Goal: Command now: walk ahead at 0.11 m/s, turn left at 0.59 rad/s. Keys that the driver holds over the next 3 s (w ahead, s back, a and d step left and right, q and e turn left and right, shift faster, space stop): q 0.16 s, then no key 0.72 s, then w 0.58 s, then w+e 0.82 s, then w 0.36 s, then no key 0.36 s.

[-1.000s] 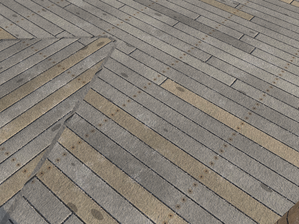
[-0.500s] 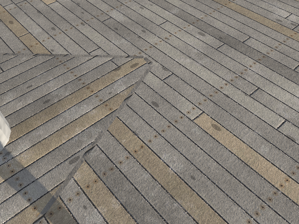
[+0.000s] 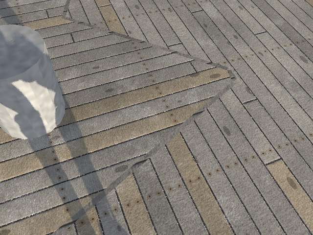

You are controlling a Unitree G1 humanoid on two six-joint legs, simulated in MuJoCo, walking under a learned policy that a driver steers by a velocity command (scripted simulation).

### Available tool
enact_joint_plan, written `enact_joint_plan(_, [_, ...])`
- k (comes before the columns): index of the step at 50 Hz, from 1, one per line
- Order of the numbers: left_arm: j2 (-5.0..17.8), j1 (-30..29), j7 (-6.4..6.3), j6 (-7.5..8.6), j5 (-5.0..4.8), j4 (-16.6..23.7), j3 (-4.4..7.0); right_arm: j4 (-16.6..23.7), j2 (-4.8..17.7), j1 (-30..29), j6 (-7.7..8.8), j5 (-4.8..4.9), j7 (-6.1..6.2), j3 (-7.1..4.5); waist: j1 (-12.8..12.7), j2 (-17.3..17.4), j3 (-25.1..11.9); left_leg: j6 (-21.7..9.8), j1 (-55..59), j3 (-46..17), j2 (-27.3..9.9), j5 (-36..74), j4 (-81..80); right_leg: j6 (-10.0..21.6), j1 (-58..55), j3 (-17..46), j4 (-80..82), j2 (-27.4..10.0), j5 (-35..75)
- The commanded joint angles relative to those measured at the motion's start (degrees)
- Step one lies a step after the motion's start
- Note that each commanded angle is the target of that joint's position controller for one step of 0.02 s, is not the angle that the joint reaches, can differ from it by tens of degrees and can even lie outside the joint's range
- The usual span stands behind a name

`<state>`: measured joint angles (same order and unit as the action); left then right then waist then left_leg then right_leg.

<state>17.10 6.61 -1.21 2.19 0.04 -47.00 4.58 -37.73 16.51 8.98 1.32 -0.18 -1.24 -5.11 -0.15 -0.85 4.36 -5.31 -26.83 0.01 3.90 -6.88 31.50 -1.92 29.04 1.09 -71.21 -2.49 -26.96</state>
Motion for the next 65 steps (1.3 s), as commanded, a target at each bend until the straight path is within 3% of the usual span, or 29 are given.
enact_joint_plan(1, [6.03,5.47,-0.86,-0.70,0.73,2.84,1.73,5.46,8.64,-0.88,1.08,-1.05,0.98,-2.28,-2.43,5.58,-11.63,-9.62,9.91,-19.91,-14.79,13.95,-13.47,0.35,2.78,3.66,4.10,-1.37,5.03])
enact_joint_plan(4, [4.76,4.56,-1.20,-0.73,1.16,3.33,1.29,5.85,9.77,0.80,0.55,0.40,2.00,-2.70,-1.40,5.23,-14.73,-9.24,12.88,-19.15,-13.80,18.32,-11.39,-1.03,4.57,4.15,11.94,0.19,7.25])
enact_joint_plan(7, [4.41,2.17,-1.51,-1.42,0.46,4.42,1.06,6.23,9.55,1.09,-1.19,1.19,2.78,-2.48,-0.19,6.71,-15.22,-8.16,14.42,-20.87,-11.81,5.38,-11.80,-2.32,5.27,5.00,17.63,1.32,10.21])
enact_joint_plan(11, [4.46,0.59,-1.23,-1.21,0.17,5.32,0.89,6.73,8.77,0.65,-2.23,0.34,3.02,-1.95,1.19,8.85,-12.23,-7.49,12.23,-22.56,-11.46,-3.57,-12.19,-2.66,2.97,4.86,24.14,1.26,11.53])
enact_joint_plan(16, [4.20,1.58,0.15,0.24,0.05,6.58,0.48,6.44,8.35,1.78,-2.76,0.15,2.05,-0.83,1.42,9.19,-12.80,-8.05,13.91,-24.87,-13.09,6.22,-8.07,-0.61,-5.64,3.11,33.26,1.76,8.19])
enact_joint_plan(18, [2.06,2.75,0.97,0.42,0.37,6.52,-0.32,6.18,6.09,1.33,-2.97,0.27,1.92,-0.05,-1.08,6.31,-11.37,-4.92,10.59,-23.51,-10.54,5.10,-5.95,2.48,-15.02,2.51,45.98,1.25,17.58])
enact_joint_plan(19, [5.35,3.62,0.94,0.44,1.32,6.78,0.16,6.41,4.83,2.68,-2.85,0.00,1.97,0.35,-0.21,2.27,-11.09,-1.42,7.02,-20.54,-7.30,-1.74,-1.73,5.15,-19.66,7.82,48.29,-4.99,24.48])
enact_joint_plan(20, [9.06,2.39,0.55,0.04,1.65,7.71,0.70,6.36,3.66,6.41,-2.52,-0.66,1.81,0.61,3.39,-8.52,-10.38,2.29,1.66,-12.32,0.82,-19.24,7.52,10.23,-22.65,15.94,49.81,-13.75,36.56])
enact_joint_plan(21, [7.57,2.76,0.46,-0.05,2.07,6.37,0.46,7.95,6.15,3.16,-2.13,-0.30,2.06,-0.16,2.20,-15.15,-7.79,4.53,-0.51,-7.88,1.70,-24.93,10.34,17.30,-17.54,23.73,52.55,-18.75,35.56])
enact_joint_plan(23, [5.77,1.27,-0.11,0.16,1.03,6.99,0.25,7.21,8.19,0.51,-2.47,-0.19,2.95,-1.23,0.08,-10.24,-6.60,7.33,-0.93,-6.91,-0.67,-23.46,18.08,15.63,-17.98,19.84,51.66,-15.92,36.17])
enact_joint_plan(27, [4.95,-1.12,-0.13,-0.72,0.04,6.87,0.01,5.39,1.92,2.09,-3.74,0.23,2.84,0.12,0.71,-8.06,-7.85,9.66,5.35,-3.16,-2.98,-19.24,12.13,11.91,-18.31,9.80,48.38,-9.65,43.88])
enact_joint_plan(30, [3.45,0.15,0.39,-1.52,-0.64,5.93,-0.53,4.43,0.86,2.51,-3.55,0.51,2.50,0.13,0.93,-9.25,-9.20,8.64,13.66,-0.08,-2.25,-5.50,-6.00,10.32,-19.62,7.54,46.38,-7.17,39.85])
enact_joint_plan(32, [2.08,3.16,0.94,-0.57,0.12,5.26,-1.12,5.69,4.24,1.61,-3.52,-0.71,2.74,-0.42,-0.41,-3.82,-10.90,6.45,22.57,-5.96,-6.97,10.47,-8.12,5.57,-15.50,6.96,45.89,-5.24,27.38])
enact_joint_plan(33, [2.09,5.64,1.51,0.15,0.81,4.97,-1.18,5.45,7.17,1.14,-3.64,-0.89,2.93,-1.10,-3.20,3.02,-11.10,3.89,22.90,-7.60,-8.84,12.68,-3.70,3.28,-13.67,3.60,45.92,-1.62,21.04])
enact_joint_plan(34, [1.61,3.78,1.63,0.24,0.91,4.62,-1.54,4.71,4.83,1.61,-3.53,-1.11,2.36,-0.89,-1.47,5.17,-10.91,2.52,18.43,-7.49,-8.02,4.22,-4.06,1.38,-16.62,0.95,45.52,-0.29,16.70])
enact_joint_plan(35, [2.59,1.37,1.61,0.05,0.79,4.65,-1.38,4.76,3.14,1.57,-3.27,-1.30,1.99,-0.41,-0.22,3.69,-8.17,2.40,15.88,-7.87,-7.53,0.33,-5.49,0.81,-16.12,0.38,44.48,0.15,15.05])
enact_joint_plan(44, [1.18,2.32,0.44,-0.86,0.27,1.43,-1.54,2.88,2.02,3.20,-1.79,-1.01,2.90,0.26,-0.40,3.23,-4.41,3.38,13.63,-7.71,-6.75,0.34,-6.28,0.32,-16.51,0.48,44.34,-0.12,17.69])
enact_joint_plan(46, [0.73,3.46,0.23,-1.09,0.07,-0.07,-1.57,1.85,2.27,4.93,-2.15,-0.80,3.25,0.09,0.03,3.70,-4.86,2.40,13.91,-7.78,-5.98,-13.97,-7.84,0.47,-15.58,-1.91,42.76,1.88,9.02])
enact_joint_plan(49, [0.66,1.82,0.05,-0.10,-0.76,0.37,-1.34,1.04,5.15,9.03,-2.19,-0.15,3.47,-0.74,2.06,9.35,0.00,-2.90,11.78,-18.99,-12.04,-38.88,-15.41,2.07,-6.81,-5.16,33.09,4.24,-0.10])
enact_joint_plan(52, [0.76,2.86,0.89,2.20,-1.57,0.05,-0.92,0.09,5.02,9.30,-0.93,0.73,3.54,-0.61,0.75,11.82,2.48,-5.57,9.79,-25.25,-16.38,-39.26,-17.29,5.96,-5.65,-2.88,30.24,2.13,0.25])
enact_joint_plan(54, [0.61,10.25,1.66,3.46,-1.81,-3.20,-0.68,1.27,3.42,3.54,-0.72,1.28,3.32,-0.07,-3.86,9.53,1.99,-2.58,2.54,-18.50,-12.44,-33.39,-12.49,8.79,-17.93,-1.73,39.90,1.85,2.34])
enact_joint_plan(55, [3.49,16.53,1.71,3.80,-1.56,-5.66,0.18,2.93,0.99,-0.59,-0.39,1.14,3.39,0.60,-6.44,3.54,1.65,0.58,-2.73,-11.53,-7.87,-27.12,-3.02,10.40,-23.56,5.22,45.91,-2.03,-0.13])
enact_joint_plan(56, [9.00,21.62,1.86,4.14,-1.42,-7.35,1.55,5.37,-2.04,-2.72,0.63,1.82,3.58,1.23,-6.58,-10.90,1.27,4.76,-11.18,0.04,-0.02,-21.32,14.97,15.11,-28.84,23.82,55.63,-11.00,-10.62])
enact_joint_plan(57, [10.48,22.50,2.18,4.50,-0.56,-6.44,1.71,6.87,1.76,-4.49,1.71,2.91,3.94,0.35,-7.83,-15.85,3.83,4.98,-22.15,-2.43,-0.71,-29.50,25.81,20.77,-31.95,40.50,62.73,-20.22,-8.60])
enact_joint_plan(58, [7.79,19.84,1.84,4.70,-0.30,-5.38,0.97,5.72,3.21,-2.47,2.46,3.23,3.69,-0.19,-5.66,-9.87,4.57,4.02,-25.45,-5.91,-4.16,-26.43,32.36,20.45,-33.37,38.65,60.91,-20.57,-4.79])
enact_joint_plan(60, [6.39,16.68,1.32,4.24,-1.06,-4.02,0.52,3.19,2.48,0.76,3.13,2.04,2.64,-0.23,-3.70,-5.47,2.21,2.87,-26.10,-4.65,-7.41,-16.66,32.65,16.67,-35.73,27.95,60.36,-16.78,1.40])
enact_joint_plan(62, [3.72,16.30,1.25,3.63,-0.91,-3.81,-0.64,3.10,2.84,-1.29,3.33,0.90,1.61,-0.61,-3.79,-4.85,1.54,3.31,-20.34,-3.17,-9.15,-10.69,26.56,14.18,-32.95,18.19,62.17,-12.53,13.68])
enact_joint_plan(64, [3.31,15.60,0.76,3.05,-0.71,-3.82,-0.98,3.54,1.39,-3.62,2.91,0.90,1.10,-0.14,-3.96,-4.58,0.97,4.61,-15.12,-0.72,-8.36,-5.25,18.78,13.18,-30.83,11.33,63.91,-9.31,20.05])
enact_joint_plan(65, [5.06,15.39,0.63,2.90,-0.08,-3.50,-0.62,3.99,-0.21,-5.01,3.56,1.34,0.27,0.75,-4.13,-5.52,0.35,4.74,-11.88,0.19,-7.91,-2.74,13.90,12.60,-28.53,8.93,63.38,-8.97,21.75])
